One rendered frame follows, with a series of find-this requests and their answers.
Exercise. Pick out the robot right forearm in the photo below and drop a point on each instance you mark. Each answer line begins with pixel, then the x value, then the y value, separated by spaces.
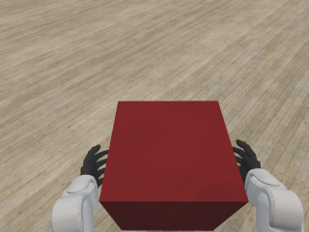
pixel 278 209

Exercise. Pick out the robot left hand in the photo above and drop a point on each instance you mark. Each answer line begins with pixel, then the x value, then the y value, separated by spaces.
pixel 91 166

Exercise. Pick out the robot right hand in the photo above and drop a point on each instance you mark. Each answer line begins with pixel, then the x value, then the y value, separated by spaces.
pixel 248 160

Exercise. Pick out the carton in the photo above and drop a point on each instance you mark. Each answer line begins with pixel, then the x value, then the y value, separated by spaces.
pixel 171 167

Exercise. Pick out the robot left forearm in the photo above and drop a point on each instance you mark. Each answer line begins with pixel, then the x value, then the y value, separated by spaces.
pixel 73 212

